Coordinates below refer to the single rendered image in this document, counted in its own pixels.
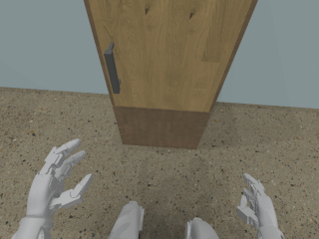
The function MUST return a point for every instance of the handle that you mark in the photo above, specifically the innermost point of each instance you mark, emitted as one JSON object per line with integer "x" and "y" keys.
{"x": 112, "y": 70}

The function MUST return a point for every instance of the left robot hand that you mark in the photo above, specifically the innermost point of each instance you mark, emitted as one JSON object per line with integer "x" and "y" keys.
{"x": 49, "y": 180}

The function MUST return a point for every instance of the left robot thigh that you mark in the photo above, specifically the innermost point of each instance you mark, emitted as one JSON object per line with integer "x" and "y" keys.
{"x": 129, "y": 223}

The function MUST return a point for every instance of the robot right forearm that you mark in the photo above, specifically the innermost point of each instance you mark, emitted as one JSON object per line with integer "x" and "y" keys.
{"x": 269, "y": 232}

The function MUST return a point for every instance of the right robot hand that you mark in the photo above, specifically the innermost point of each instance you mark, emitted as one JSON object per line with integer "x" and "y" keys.
{"x": 262, "y": 212}

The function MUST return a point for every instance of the robot thigh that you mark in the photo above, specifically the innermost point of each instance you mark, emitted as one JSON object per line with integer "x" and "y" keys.
{"x": 129, "y": 223}
{"x": 199, "y": 229}

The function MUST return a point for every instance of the cupboard door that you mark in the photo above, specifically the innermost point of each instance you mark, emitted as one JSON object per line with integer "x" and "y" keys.
{"x": 169, "y": 54}

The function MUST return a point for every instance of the robot left forearm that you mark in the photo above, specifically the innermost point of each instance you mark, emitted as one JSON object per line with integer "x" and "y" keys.
{"x": 34, "y": 227}

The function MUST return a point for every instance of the right robot thigh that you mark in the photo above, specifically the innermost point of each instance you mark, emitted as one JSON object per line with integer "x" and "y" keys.
{"x": 199, "y": 229}

